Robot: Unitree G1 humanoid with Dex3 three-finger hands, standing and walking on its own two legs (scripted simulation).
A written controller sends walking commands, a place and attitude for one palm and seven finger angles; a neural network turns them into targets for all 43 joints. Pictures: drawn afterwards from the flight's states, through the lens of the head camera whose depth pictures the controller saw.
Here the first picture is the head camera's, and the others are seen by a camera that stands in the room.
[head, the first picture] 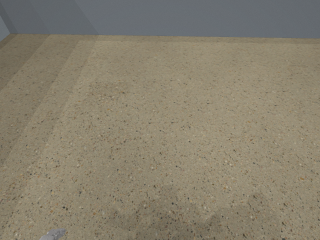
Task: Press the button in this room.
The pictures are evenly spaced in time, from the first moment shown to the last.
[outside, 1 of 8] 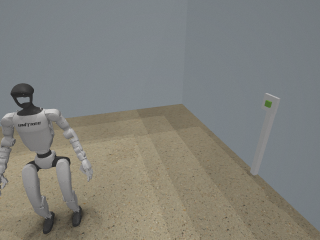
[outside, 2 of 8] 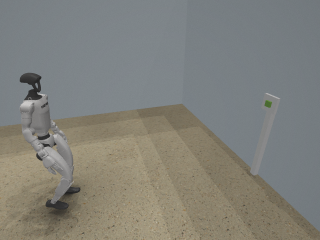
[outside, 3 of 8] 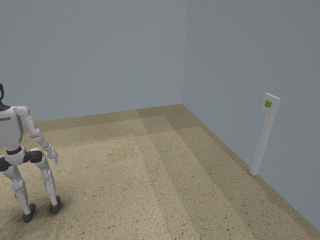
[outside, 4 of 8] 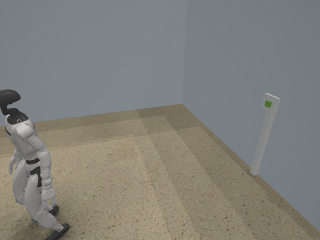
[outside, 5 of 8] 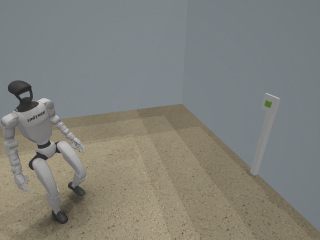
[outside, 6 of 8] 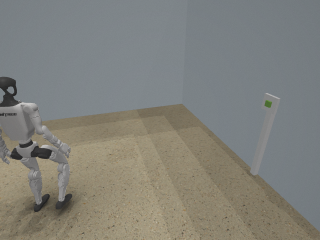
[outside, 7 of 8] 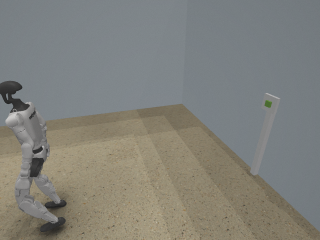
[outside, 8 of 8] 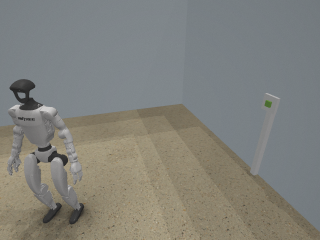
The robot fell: no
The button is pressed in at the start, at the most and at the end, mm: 0 0 0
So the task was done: no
